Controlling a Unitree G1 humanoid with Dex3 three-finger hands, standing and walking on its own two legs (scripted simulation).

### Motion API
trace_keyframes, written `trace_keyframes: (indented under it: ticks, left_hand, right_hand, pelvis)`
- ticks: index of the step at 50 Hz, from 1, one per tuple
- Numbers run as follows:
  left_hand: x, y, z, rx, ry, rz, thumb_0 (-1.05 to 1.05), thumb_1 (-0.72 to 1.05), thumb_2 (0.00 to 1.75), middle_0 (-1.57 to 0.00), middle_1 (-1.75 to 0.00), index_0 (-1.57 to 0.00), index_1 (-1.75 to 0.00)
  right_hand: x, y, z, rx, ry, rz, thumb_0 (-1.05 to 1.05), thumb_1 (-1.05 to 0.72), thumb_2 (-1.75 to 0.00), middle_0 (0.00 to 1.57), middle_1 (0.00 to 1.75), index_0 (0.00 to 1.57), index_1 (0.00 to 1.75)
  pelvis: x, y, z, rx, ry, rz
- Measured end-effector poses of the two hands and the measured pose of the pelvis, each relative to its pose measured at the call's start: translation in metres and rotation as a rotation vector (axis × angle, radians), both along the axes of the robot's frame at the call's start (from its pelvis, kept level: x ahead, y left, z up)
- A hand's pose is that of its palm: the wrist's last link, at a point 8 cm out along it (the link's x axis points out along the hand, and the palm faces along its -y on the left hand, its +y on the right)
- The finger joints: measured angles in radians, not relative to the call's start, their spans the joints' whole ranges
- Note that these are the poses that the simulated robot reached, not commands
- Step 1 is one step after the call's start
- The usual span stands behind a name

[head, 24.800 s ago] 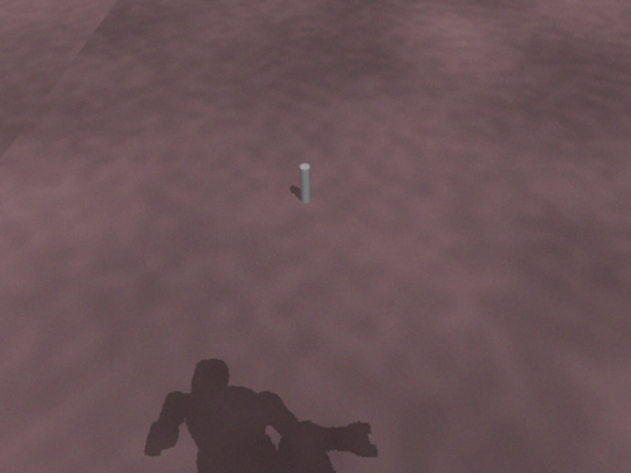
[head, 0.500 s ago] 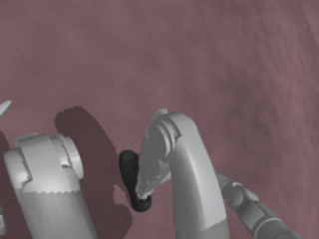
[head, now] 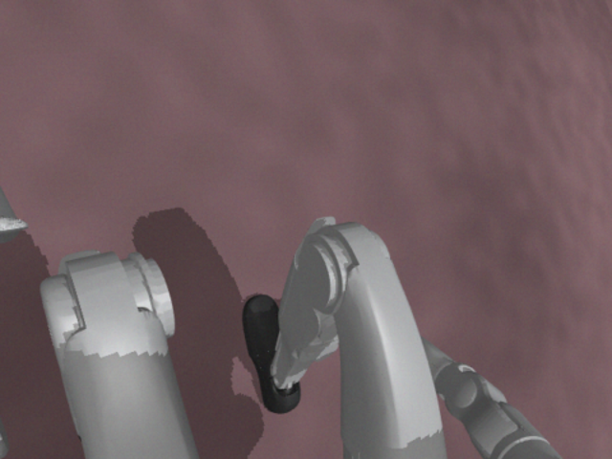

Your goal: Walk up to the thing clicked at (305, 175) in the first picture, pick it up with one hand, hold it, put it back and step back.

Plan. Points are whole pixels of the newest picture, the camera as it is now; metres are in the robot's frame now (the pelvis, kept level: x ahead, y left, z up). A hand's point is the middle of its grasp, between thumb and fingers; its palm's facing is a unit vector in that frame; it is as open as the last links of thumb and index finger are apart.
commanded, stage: withdraw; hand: left
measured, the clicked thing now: out of the picture +0.40 +0.27 -0.19
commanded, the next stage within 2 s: rise in 0.04 s
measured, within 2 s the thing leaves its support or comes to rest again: neither
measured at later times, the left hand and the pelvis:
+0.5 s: hand out of the picture +0.35 +0.41 +0.00, palm faces +0.35 -0.83 -0.44, open 17.4 cm; pelvis +0.01 -0.01 +0.07, yaw +7 degrees
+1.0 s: hand out of the picture +0.27 +0.30 +0.20, palm faces +0.32 -0.85 -0.42, open 17.6 cm; pelvis +0.06 -0.02 +0.30, yaw +12 degrees
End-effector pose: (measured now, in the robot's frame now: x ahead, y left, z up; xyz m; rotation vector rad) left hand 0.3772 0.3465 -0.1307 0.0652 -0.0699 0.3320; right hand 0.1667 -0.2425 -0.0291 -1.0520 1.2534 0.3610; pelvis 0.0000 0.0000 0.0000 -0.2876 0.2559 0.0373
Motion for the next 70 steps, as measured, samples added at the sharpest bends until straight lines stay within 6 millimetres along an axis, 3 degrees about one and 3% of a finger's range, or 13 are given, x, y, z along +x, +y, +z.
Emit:
trace_keyframes:
  ticks: [7, 17, 24, 29, 33, 39, 47, 54, 62, 70]
  left_hand:
    - [-0.01, 0.03, 0.051, 0.015, 0.036, -0.037, -0.01, -0.44, 0.11, -0.11, -0.08, -0.08, -0.1]
    - [-0.031, 0.065, 0.091, 0.117, 0.305, -0.002, -0.02, -0.53, 0.07, -0.09, -0.08, -0.08, -0.09]
    - [-0.06, 0.1, 0.154, 0.23, 0.464, 0.143, -0.02, -0.54, 0.06, -0.08, -0.07, -0.07, -0.07]
    - [-0.084, 0.095, 0.193, 0.265, 0.582, 0.198, -0.02, -0.54, 0.05, -0.07, -0.06, -0.06, -0.06]
    - [-0.099, 0.066, 0.219, 0.256, 0.661, 0.176, -0.02, -0.55, 0.05, -0.06, -0.06, -0.06, -0.06]
    - [-0.118, 0.022, 0.266, 0.195, 0.749, 0.16, -0.02, -0.55, 0.05, -0.06, -0.05, -0.06, -0.05]
    - [-0.131, -0.005, 0.341, 0.115, 0.809, 0.207, -0.02, -0.57, 0.03, -0.06, -0.05, -0.06, -0.05]
    - [-0.144, -0.03, 0.395, 0.042, 0.863, 0.206, -0.01, -0.57, 0.03, -0.06, -0.05, -0.06, -0.05]
    - [-0.156, -0.056, 0.457, -0.005, 0.879, 0.186, -0.01, -0.58, 0.03, -0.06, -0.05, -0.06, -0.05]
    - [-0.166, -0.076, 0.513, -0.016, 0.833, 0.152, -0.01, -0.59, 0.02, -0.06, -0.04, -0.05, -0.04]
  right_hand:
    - [0.014, 0.001, 0.0, 0.077, -0.084, -0.092, 0.0, -0.9, -0.9, 0.21, 0.3, 0.2, 0.3]
    - [0.024, 0.009, -0.003, 0.192, -0.155, -0.293, 0.0, -0.93, -0.91, 0.21, 0.3, 0.2, 0.3]
    - [0.019, 0.007, -0.002, 0.254, -0.132, -0.436, 0.0, -0.93, -0.91, 0.21, 0.3, 0.2, 0.3]
    - [0.019, 0.005, 0.012, 0.29, -0.12, -0.51, 0.01, -0.91, -0.9, 0.21, 0.3, 0.2, 0.3]
    - [0.03, 0.006, 0.039, 0.321, -0.143, -0.541, 0.01, -0.91, -0.9, 0.21, 0.3, 0.2, 0.3]
    - [0.061, 0.01, 0.104, 0.362, -0.249, -0.549, 0.01, -0.9, -0.9, 0.21, 0.3, 0.2, 0.3]
    - [0.107, 0.015, 0.203, 0.417, -0.432, -0.515, 0.01, -0.9, -0.9, 0.21, 0.3, 0.2, 0.3]
    - [0.124, 0.022, 0.276, 0.449, -0.527, -0.493, 0.01, -0.9, -0.9, 0.21, 0.3, 0.2, 0.3]
    - [0.122, 0.033, 0.335, 0.47, -0.576, -0.511, 0.01, -0.9, -0.9, 0.21, 0.3, 0.2, 0.3]
    - [0.123, 0.047, 0.371, 0.515, -0.643, -0.531, 0.01, -0.9, -0.9, 0.21, 0.3, 0.2, 0.3]
  pelvis:
    - [0.002, 0.0, 0.012, 0.021, 0.075, 0.023]
    - [0.005, -0.002, 0.037, 0.067, 0.18, 0.047]
    - [0.01, -0.005, 0.065, 0.107, 0.269, 0.071]
    - [0.013, -0.008, 0.095, 0.135, 0.314, 0.079]
    - [0.017, -0.01, 0.13, 0.153, 0.335, 0.083]
    - [0.029, -0.015, 0.192, 0.18, 0.325, 0.094]
    - [0.051, -0.017, 0.271, 0.202, 0.259, 0.116]
    - [0.07, -0.013, 0.329, 0.214, 0.176, 0.138]
    - [0.09, -0.004, 0.383, 0.23, 0.068, 0.163]
    - [0.105, 0.006, 0.415, 0.244, -0.02, 0.172]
